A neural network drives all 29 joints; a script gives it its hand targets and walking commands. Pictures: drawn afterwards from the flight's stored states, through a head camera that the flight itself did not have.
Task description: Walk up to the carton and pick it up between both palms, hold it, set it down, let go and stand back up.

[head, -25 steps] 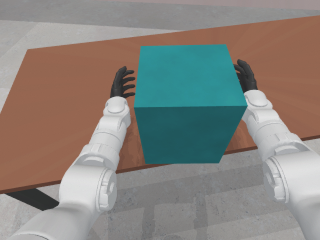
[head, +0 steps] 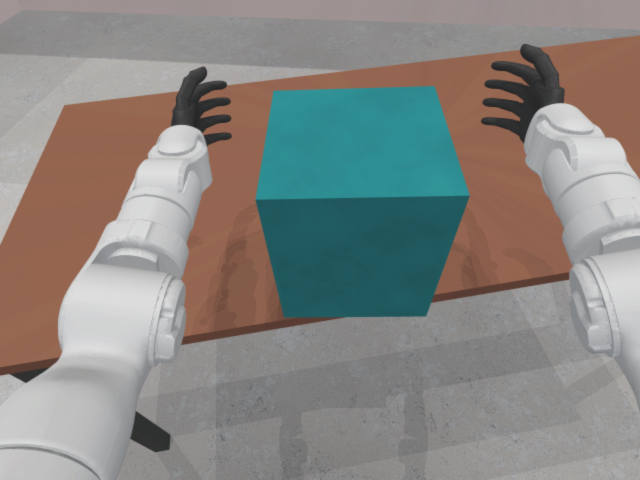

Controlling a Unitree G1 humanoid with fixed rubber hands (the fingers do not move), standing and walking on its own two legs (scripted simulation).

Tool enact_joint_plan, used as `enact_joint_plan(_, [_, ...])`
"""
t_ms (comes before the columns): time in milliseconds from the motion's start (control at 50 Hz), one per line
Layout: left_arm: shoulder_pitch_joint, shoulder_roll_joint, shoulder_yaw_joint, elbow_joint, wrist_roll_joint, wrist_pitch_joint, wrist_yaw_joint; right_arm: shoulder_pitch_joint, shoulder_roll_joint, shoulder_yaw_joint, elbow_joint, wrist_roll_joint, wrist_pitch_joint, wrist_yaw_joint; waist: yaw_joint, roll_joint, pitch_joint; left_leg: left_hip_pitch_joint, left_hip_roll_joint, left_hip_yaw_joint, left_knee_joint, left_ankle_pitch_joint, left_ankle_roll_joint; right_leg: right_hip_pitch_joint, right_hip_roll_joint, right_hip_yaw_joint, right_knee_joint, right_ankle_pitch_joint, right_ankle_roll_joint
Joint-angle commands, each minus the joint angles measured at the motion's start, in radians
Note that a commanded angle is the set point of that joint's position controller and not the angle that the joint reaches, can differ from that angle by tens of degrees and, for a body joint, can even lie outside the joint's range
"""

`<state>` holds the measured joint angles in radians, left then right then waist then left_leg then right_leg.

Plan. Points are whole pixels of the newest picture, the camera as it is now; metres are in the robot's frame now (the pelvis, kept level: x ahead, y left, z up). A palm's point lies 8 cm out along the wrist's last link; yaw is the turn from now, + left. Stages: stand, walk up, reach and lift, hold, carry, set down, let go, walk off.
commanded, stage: set down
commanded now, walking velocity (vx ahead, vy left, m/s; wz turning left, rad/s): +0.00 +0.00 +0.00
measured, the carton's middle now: (354, 209) +0.45 +0.04 +0.07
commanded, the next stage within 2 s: none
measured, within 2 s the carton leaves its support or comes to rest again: neither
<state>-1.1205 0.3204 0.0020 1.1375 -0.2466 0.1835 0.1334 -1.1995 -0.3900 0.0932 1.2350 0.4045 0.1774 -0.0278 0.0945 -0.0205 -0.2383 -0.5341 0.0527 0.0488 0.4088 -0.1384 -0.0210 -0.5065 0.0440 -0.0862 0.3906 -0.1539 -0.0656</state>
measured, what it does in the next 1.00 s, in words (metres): stands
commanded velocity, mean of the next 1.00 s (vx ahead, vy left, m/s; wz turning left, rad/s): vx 0.00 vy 0.00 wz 0.00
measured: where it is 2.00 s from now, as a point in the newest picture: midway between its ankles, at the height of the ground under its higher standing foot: outside the picture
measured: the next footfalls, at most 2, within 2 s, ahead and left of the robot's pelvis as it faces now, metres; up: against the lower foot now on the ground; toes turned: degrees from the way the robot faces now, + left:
none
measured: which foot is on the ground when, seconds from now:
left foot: down 0.00-1.00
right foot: down 0.00-1.00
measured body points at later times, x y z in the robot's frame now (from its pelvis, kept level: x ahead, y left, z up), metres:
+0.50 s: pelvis +0.01 +0.00 +0.01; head +0.04 +0.01 +0.46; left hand +0.46 +0.25 +0.22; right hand +0.50 -0.18 +0.24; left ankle +0.02 +0.13 -0.74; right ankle +0.01 -0.08 -0.74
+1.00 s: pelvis +0.00 +0.01 +0.01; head +0.00 +0.02 +0.46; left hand +0.40 +0.26 +0.19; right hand +0.45 -0.17 +0.20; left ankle +0.02 +0.13 -0.74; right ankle +0.01 -0.08 -0.74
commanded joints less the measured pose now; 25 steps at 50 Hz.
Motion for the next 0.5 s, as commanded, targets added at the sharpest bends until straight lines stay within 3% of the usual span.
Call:
enact_joint_plan(0, [-0.443, 0.144, 0.004, -0.162, -0.003, -0.007, -0.01, -0.47, -0.141, -0.032, -0.134, 0.0, -0.013, 0.007, -0.009, -0.024, -0.467, 0.209, -0.047, -0.034, -0.018, 0.123, 0.03, 0.321, -0.032, 0.088, -0.016, 0.207, 0.089])
enact_joint_plan(200, [-0.403, 0.168, 0.048, -0.374, 0.04, 0.116, -0.015, -0.457, -0.198, -0.032, -0.246, 0.022, 0.016, 0.007, -0.03, 0.013, -0.523, 0.334, -0.054, -0.034, -0.016, 0.286, 0.006, 0.403, -0.016, 0.087, -0.009, 0.404, 0.098])
enact_joint_plan(300, [-0.371, 0.201, 0.09, -0.484, 0.057, 0.202, -0.012, -0.451, -0.22, -0.007, -0.315, 0.064, 0.05, 0.013, -0.006, 0.006, -0.523, 0.343, -0.056, -0.027, -0.016, 0.33, 0.004, 0.467, -0.012, 0.097, -0.002, 0.495, 0.106])
enact_joint_plan(480, [-0.311, 0.212, 0.103, -0.513, 0.048, 0.278, -0.028, -0.387, -0.225, 0.021, -0.334, 0.108, 0.109, 0.033, -0.006, -0.002, -0.451, 0.32, -0.053, -0.023, -0.033, 0.326, 0.011, 0.493, -0.012, 0.105, -0.015, 0.512, 0.104])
